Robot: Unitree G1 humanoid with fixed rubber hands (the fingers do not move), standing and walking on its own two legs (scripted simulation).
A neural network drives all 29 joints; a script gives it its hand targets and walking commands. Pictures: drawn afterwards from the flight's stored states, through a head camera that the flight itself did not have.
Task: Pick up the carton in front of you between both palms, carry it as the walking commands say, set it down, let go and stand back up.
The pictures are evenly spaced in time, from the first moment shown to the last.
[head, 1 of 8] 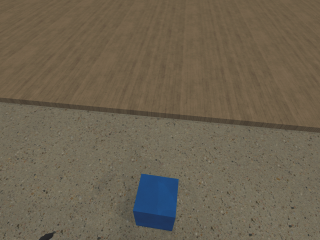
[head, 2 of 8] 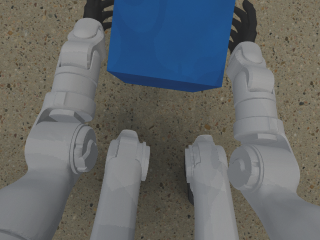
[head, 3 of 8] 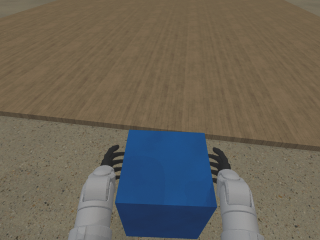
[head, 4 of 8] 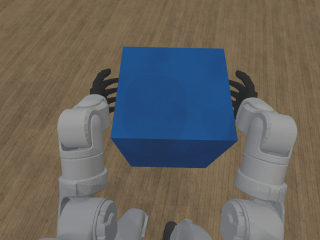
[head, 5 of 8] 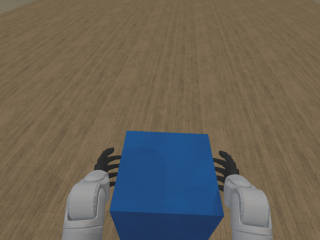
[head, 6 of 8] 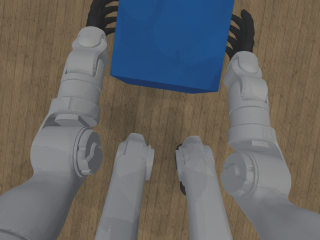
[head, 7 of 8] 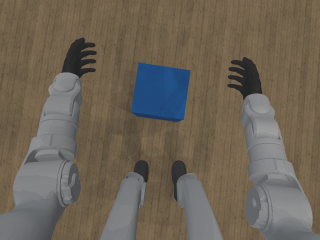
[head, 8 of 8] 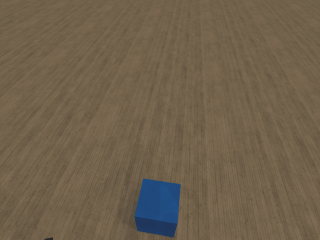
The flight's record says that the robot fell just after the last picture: no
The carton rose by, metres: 0.80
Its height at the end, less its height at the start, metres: +0.06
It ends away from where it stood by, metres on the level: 2.82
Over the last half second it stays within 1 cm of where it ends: yes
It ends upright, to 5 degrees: yes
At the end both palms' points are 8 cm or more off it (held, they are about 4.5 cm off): yes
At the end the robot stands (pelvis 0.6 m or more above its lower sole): yes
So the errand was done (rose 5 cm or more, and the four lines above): yes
